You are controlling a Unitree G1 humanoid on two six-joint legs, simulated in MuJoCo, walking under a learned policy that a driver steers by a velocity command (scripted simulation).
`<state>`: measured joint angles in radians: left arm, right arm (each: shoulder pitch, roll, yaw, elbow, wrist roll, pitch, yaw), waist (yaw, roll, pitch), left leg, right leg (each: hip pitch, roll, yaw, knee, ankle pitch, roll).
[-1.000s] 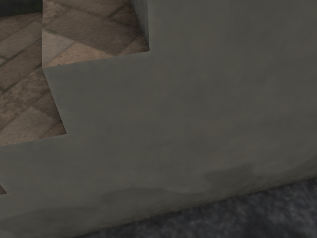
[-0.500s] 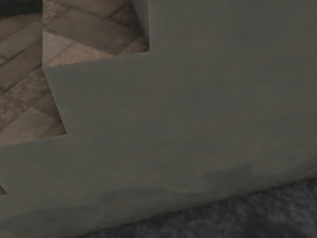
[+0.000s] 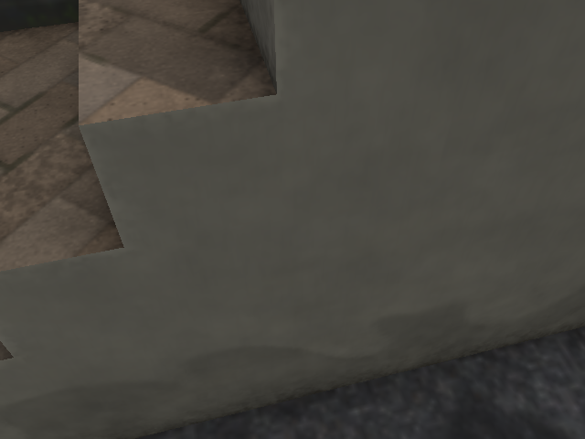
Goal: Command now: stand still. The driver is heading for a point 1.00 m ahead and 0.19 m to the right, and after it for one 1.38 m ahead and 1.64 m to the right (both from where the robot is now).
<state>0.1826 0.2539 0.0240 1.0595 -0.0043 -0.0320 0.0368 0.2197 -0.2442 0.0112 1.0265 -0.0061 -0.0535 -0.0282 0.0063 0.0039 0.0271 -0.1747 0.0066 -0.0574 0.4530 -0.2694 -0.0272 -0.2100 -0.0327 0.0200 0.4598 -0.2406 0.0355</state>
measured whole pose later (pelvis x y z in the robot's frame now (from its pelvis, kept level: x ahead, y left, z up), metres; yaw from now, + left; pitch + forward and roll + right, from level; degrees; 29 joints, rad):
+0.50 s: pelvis +0.00 +0.00 +0.00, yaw +0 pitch -1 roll +0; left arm 0.18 0.25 0.02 1.06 0.00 -0.03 0.04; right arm 0.22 -0.24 0.01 1.03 -0.01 -0.05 -0.03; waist 0.01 0.00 0.03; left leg -0.18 0.01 -0.06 0.45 -0.27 -0.03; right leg -0.21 -0.03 0.02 0.46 -0.24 0.04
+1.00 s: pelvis +0.00 +0.00 +0.00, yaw +0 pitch -1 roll +0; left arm 0.19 0.25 0.02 1.06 0.00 -0.03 0.04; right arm 0.22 -0.24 0.01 1.03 -0.01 -0.05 -0.03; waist 0.01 0.00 0.03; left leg -0.18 0.01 -0.05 0.46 -0.27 -0.03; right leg -0.21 -0.03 0.02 0.46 -0.24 0.04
